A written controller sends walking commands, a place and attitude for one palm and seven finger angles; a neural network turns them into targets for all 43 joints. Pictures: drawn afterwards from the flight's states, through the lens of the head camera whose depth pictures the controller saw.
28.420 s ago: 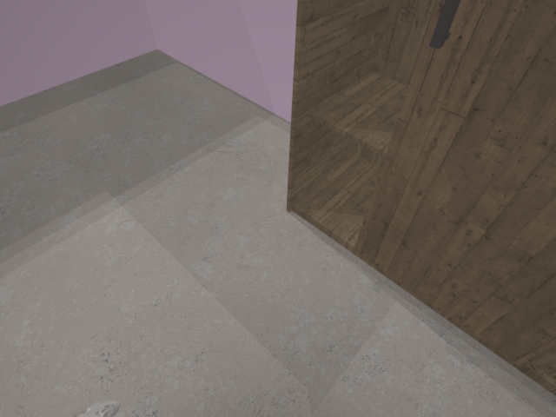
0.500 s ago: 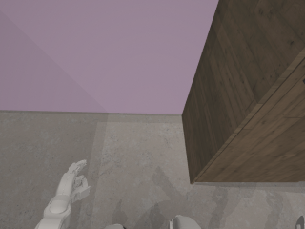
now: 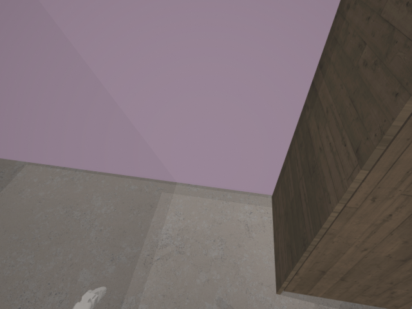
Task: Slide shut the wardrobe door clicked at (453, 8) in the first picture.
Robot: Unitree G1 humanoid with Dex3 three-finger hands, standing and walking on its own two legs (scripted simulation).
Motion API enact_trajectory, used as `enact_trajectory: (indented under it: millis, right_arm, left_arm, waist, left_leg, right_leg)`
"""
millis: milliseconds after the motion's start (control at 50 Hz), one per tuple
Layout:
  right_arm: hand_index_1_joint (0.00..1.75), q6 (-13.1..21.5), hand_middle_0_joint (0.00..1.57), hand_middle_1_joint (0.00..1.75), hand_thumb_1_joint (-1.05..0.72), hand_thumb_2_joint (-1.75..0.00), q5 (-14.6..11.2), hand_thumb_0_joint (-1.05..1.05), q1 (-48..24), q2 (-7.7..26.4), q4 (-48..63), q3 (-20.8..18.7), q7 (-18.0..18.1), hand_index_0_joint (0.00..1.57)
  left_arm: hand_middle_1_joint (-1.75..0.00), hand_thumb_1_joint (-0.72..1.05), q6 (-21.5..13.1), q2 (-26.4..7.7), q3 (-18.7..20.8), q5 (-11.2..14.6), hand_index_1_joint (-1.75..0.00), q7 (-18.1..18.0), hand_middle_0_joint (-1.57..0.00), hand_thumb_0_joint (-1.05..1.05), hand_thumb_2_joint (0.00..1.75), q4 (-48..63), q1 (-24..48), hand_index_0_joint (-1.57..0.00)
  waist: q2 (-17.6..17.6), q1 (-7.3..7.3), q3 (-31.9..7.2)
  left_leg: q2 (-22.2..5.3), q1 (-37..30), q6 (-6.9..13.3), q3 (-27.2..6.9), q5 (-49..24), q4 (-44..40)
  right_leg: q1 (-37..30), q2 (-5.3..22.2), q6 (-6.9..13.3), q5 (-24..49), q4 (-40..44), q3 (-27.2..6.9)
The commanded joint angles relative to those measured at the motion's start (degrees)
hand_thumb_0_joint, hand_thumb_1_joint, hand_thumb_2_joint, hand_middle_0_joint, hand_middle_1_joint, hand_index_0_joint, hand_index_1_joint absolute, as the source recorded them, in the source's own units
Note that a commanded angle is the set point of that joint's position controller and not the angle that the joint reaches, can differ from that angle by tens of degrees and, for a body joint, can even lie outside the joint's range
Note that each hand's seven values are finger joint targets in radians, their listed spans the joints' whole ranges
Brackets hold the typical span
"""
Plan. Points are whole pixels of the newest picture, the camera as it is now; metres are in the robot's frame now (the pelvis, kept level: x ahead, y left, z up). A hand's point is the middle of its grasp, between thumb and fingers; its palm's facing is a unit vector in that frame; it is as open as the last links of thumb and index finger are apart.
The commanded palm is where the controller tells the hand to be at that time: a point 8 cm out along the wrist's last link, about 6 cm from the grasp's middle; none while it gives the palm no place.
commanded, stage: stop walking and hold the door there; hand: right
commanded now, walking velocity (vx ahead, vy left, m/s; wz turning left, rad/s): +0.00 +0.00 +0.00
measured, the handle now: out of the picture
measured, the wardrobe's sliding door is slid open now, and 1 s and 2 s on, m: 0.00 0.00 0.00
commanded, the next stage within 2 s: none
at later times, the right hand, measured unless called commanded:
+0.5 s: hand out of the picture +0.36 -0.34 +0.23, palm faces +0.55 +0.81 -0.21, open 6.2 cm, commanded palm +0.31 -0.38 +0.21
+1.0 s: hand out of the picture +0.35 -0.35 +0.22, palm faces +0.35 +0.92 -0.19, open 6.0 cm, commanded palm +0.32 -0.38 +0.21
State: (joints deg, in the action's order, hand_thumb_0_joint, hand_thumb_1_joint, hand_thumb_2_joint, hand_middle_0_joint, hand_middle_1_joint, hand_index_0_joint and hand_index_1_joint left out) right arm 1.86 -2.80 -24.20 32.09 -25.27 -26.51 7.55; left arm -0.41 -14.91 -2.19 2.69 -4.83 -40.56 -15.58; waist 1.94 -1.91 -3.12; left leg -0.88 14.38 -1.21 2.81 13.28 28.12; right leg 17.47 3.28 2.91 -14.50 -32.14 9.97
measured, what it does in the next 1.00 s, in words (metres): steps to the right: left foot, then right foot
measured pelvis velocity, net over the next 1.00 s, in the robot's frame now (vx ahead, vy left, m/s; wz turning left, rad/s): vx -0.03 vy -0.11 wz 0.05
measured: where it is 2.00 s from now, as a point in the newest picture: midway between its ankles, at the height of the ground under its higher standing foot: outside the picture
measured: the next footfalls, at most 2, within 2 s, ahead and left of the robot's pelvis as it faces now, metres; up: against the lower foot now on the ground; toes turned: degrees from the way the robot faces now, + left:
left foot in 0.88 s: -0.03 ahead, +0.03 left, +0.00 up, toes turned +8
right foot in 0.98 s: +0.07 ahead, -0.16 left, +0.00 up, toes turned +4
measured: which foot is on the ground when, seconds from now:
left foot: down 0.00-0.58, up 0.60-0.86, down 0.88-1.00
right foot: down 0.00-0.86, up 0.88-0.96, down 0.98-1.00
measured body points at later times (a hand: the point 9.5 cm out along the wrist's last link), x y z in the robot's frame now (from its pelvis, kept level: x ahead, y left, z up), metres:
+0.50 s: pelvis +0.00 -0.03 +0.00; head -0.02 -0.01 +0.44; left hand +0.14 +0.27 -0.10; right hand +0.32 -0.38 +0.24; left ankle +0.02 +0.14 -0.73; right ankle +0.03 -0.09 -0.73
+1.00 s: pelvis -0.03 -0.11 -0.01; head -0.02 -0.12 +0.44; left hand +0.12 +0.15 -0.10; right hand +0.33 -0.39 +0.23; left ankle -0.07 +0.03 -0.73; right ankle +0.03 -0.17 -0.74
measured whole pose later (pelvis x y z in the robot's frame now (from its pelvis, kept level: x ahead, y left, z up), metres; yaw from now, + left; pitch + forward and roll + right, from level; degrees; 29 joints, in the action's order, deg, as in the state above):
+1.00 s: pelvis -0.03 -0.11 -0.01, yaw +3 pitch -1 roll +3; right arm 1.4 -2.5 -25.1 25.8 -9.8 -15.7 5.1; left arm -1.4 -14.4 -2.7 2.1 -3.6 -38.7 -11.5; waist 1.1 1.0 0.4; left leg -0.2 11.2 -0.8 5.3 20.0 32.2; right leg 21.6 -0.4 -0.3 -11.2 -35.8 1.9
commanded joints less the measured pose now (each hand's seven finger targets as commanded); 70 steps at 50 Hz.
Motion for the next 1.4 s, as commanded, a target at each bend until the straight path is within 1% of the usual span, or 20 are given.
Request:
enact_trajectory:
  millis: [0,240,380,440,520,560,580,660,780,820,840,880,920,940,980,1020,1040,1080,1160,1380]
  right_arm:
    - [1.40,4.9,0.45,1.40,-0.90,-0.90,1.0,0.00,-18.7,19.4,8.2,-3.4,0.9,0.45]
    - [1.40,5.4,0.45,1.40,-0.90,-0.90,1.0,0.00,-18.3,16.5,4.5,-0.2,0.1,0.45]
    - [1.40,4.6,0.45,1.40,-0.90,-0.90,1.3,0.00,-18.8,18.3,5.4,-1.0,0.6,0.45]
    - [1.40,3.9,0.45,1.40,-0.90,-0.90,1.1,0.00,-19.1,17.4,7.0,-0.5,0.6,0.45]
    - [1.40,3.8,0.45,1.40,-0.90,-0.90,0.8,0.00,-18.2,14.1,10.6,1.9,0.2,0.45]
    - [1.40,4.6,0.45,1.40,-0.90,-0.90,0.1,0.00,-19.1,10.4,15.1,6.3,-0.5,0.45]
    - [1.40,5.2,0.45,1.40,-0.90,-0.90,0.4,0.00,-20.5,8.0,18.2,8.2,-0.8,0.45]
    - [1.40,4.7,0.45,1.40,-0.90,-0.90,-0.2,0.00,-20.1,5.6,21.7,9.7,-1.1,0.45]
    - [1.40,3.9,0.45,1.40,-0.90,-0.90,-0.7,0.00,-18.9,7.3,23.9,8.2,-1.2,0.45]
    - [1.40,4.3,0.45,1.40,-0.90,-0.90,-0.2,0.00,-16.5,8.9,25.1,6.9,-1.6,0.45]
    - [1.40,4.8,0.45,1.40,-0.90,-0.90,0.2,0.00,-17.3,9.6,25.3,6.4,-1.9,0.45]
    - [1.40,4.0,0.45,1.40,-0.90,-0.90,-0.5,0.00,-21.0,9.3,24.6,5.3,-2.0,0.45]
    - [1.40,3.7,0.45,1.40,-0.90,-0.90,-0.4,0.00,-20.6,0.2,26.9,11.8,-2.8,0.45]
    - [1.40,3.9,0.45,1.40,-0.90,-0.90,-0.3,0.00,-20.2,3.9,28.6,9.1,-2.2,0.45]
    - [1.40,3.4,0.45,1.40,-0.90,-0.90,-0.8,0.00,-17.0,5.1,30.7,9.0,-1.9,0.45]
    - [1.40,2.7,0.45,1.40,-0.90,-0.90,-1.4,0.00,-18.4,0.6,30.6,12.9,-1.9,0.45]
    - [1.40,2.8,0.45,1.40,-0.90,-0.90,-1.2,0.00,-19.0,2.6,30.6,11.1,-1.2,0.45]
    - [1.40,3.5,0.45,1.40,-0.90,-0.90,-0.9,0.00,-18.2,2.1,32.7,11.7,-0.6,0.45]
    - [1.40,2.6,0.45,1.40,-0.90,-0.90,-0.6,0.00,-15.9,-3.8,34.1,16.4,-1.2,0.45]
    - [1.40,3.4,0.45,1.40,-0.90,-0.90,-0.5,0.00,-12.0,-0.1,36.9,12.9,-1.4,0.45]
  left_arm:
    - [-0.30,0.90,-3.3,-10.5,4.1,-0.2,-0.30,-1.8,-0.20,0.00,0.90,8.1,7.1,-0.20]
    - [-0.30,0.90,-3.4,-10.8,4.7,0.2,-0.30,-2.2,-0.20,0.00,0.90,7.4,6.3,-0.20]
    - [-0.30,0.90,-1.1,-11.1,6.0,0.5,-0.30,-1.4,-0.20,0.00,0.90,8.4,7.1,-0.20]
    - [-0.30,0.90,-0.9,-10.4,5.6,0.9,-0.30,-1.2,-0.20,0.00,0.90,8.6,7.8,-0.20]
    - [-0.30,0.90,-0.4,-10.8,5.6,0.9,-0.30,-1.3,-0.20,0.00,0.90,8.9,9.4,-0.20]
    - [-0.30,0.90,-0.2,-10.5,4.8,1.0,-0.30,-1.1,-0.20,0.00,0.90,11.2,10.9,-0.20]
    - [-0.30,0.90,-0.7,-9.2,4.5,0.6,-0.30,-0.6,-0.20,0.00,0.90,11.8,11.0,-0.20]
    - [-0.30,0.90,-2.0,-9.1,4.9,0.3,-0.30,-0.8,-0.20,0.00,0.90,10.5,9.7,-0.20]
    - [-0.30,0.90,-3.9,-7.9,3.5,-1.9,-0.30,-0.4,-0.20,0.00,0.90,10.3,10.2,-0.20]
    - [-0.30,0.90,-3.7,-8.3,4.0,-1.8,-0.30,0.6,-0.20,0.00,0.90,10.6,10.1,-0.20]
    - [-0.30,0.90,-3.5,-8.4,3.7,-1.1,-0.30,0.8,-0.20,0.00,0.90,10.5,9.4,-0.20]
    - [-0.30,0.90,-3.8,-5.7,2.3,-0.9,-0.30,0.6,-0.20,0.00,0.90,11.3,10.9,-0.20]
    - [-0.30,0.90,-3.9,-5.8,2.6,-0.3,-0.30,0.4,-0.20,0.00,0.90,10.1,8.5,-0.20]
    - [-0.30,0.90,-3.8,-7.2,2.7,-0.7,-0.30,0.0,-0.20,0.00,0.90,8.8,8.2,-0.20]
    - [-0.30,0.90,-3.4,-8.6,3.4,-0.8,-0.30,-0.2,-0.20,0.00,0.90,10.6,10.7,-0.20]
    - [-0.30,0.90,-3.5,-6.2,2.3,-1.1,-0.30,0.1,-0.20,0.00,0.90,10.7,11.2,-0.20]
    - [-0.30,0.90,-3.8,-6.4,2.2,-1.2,-0.30,-0.4,-0.20,0.00,0.90,9.9,11.0,-0.20]
    - [-0.30,0.90,-4.4,-6.7,2.5,-1.6,-0.30,-1.0,-0.20,0.00,0.90,9.4,11.0,-0.20]
    - [-0.30,0.90,-4.3,-6.1,2.2,-1.3,-0.30,-0.4,-0.20,0.00,0.90,10.2,11.7,-0.20]
    - [-0.30,0.90,-5.3,-5.7,1.7,-1.5,-0.30,-0.1,-0.20,0.00,0.90,10.5,12.0,-0.20]
  waist:
    - [3.1,2.14,-9.0]
    - [2.4,2.17,-8.2]
    - [-5.4,2.25,-9.6]
    - [-10.8,2.43,-9.9]
    - [-4.7,1.36,-9.5]
    - [11.9,1.66,-10.0]
    - [10.7,2.11,-10.6]
    - [0.0,2.14,-11.7]
    - [10.8,3.58,-11.1]
    - [-1.5,4.75,-14.4]
    - [-16.6,4.02,-11.6]
    - [-11.8,3.45,-7.6]
    - [-8.3,1.05,-12.4]
    - [-1.2,0.37,-14.5]
    - [17.0,1.51,-14.3]
    - [9.7,1.00,-10.3]
    - [5.4,0.83,-8.2]
    - [-0.4,1.11,-8.3]
    - [9.9,1.61,-7.8]
    - [9.6,2.00,-12.0]
  left_leg:
    - [-4.1,1.3,2.0,-4.0,1.3,-4.6]
    - [-5.0,1.5,2.3,-5.4,-4.3,-6.3]
    - [-17.8,0.7,7.4,-15.6,-14.6,-8.3]
    - [-20.6,-2.8,8.0,-13.4,-22.5,-5.4]
    - [-12.7,6.4,2.1,-3.6,-11.9,3.4]
    - [-2.9,10.8,-0.5,0.2,16.9,22.5]
    - [-1.3,11.9,0.1,-1.3,21.6,32.6]
    - [-1.5,10.9,0.0,-1.4,12.7,32.7]
    - [2.4,-7.7,2.4,5.5,10.9,-2.8]
    - [-6.8,-13.3,8.8,-3.4,0.8,-11.9]
    - [-17.8,-4.8,15.1,-17.2,-6.6,-12.9]
    - [-21.5,-9.7,15.1,-15.2,-32.5,-7.5]
    - [-12.9,-10.9,8.6,-3.0,-22.1,-0.1]
    - [-9.1,-6.1,5.4,-0.1,-14.8,5.1]
    - [1.5,6.7,0.6,-1.3,14.3,16.3]
    - [1.7,6.9,1.2,-5.6,18.0,22.4]
    - [1.2,9.0,1.4,-6.9,14.8,23.4]
    - [1.2,9.8,1.0,-6.6,10.8,21.1]
    - [2.3,5.6,0.8,-2.7,7.8,15.2]
    - [1.5,-1.0,1.1,0.2,2.8,-4.3]
  right_leg:
    - [-4.8,7.2,-1.5,-4.6,11.4,-11.9]
    - [-6.1,5.7,-1.8,1.7,9.4,-9.1]
    - [-2.8,1.0,-3.1,3.6,-5.2,-8.7]
    - [-0.2,0.0,-3.4,-2.0,-5.6,-10.4]
    - [-10.2,4.4,-1.0,15.3,2.9,-13.1]
    - [-10.2,13.6,3.4,25.3,12.6,-23.7]
    - [-10.0,14.0,3.6,22.2,15.0,-24.3]
    - [-12.1,10.5,-4.5,15.8,15.7,-17.2]
    - [-11.4,4.5,-15.3,17.6,20.8,-9.6]
    - [-7.3,0.9,-17.1,22.8,-1.8,-7.2]
    - [-5.1,0.3,-11.5,5.5,-16.1,-11.2]
    - [8.4,-0.4,-4.6,-13.2,-18.1,-14.5]
    - [0.4,0.1,-3.6,-3.1,-3.0,-13.1]
    - [-8.6,0.5,-3.4,13.0,3.7,-11.6]
    - [-16.5,12.9,2.2,26.4,12.3,-30.0]
    - [-9.0,15.5,2.2,-9.5,21.9,-35.1]
    - [-8.4,16.1,0.7,-12.8,23.8,-36.8]
    - [-12.8,15.9,-2.0,-2.8,22.9,-33.0]
    - [-11.6,11.0,-4.3,-8.8,24.8,-20.4]
    - [-16.0,9.5,-3.6,7.3,18.4,-16.2]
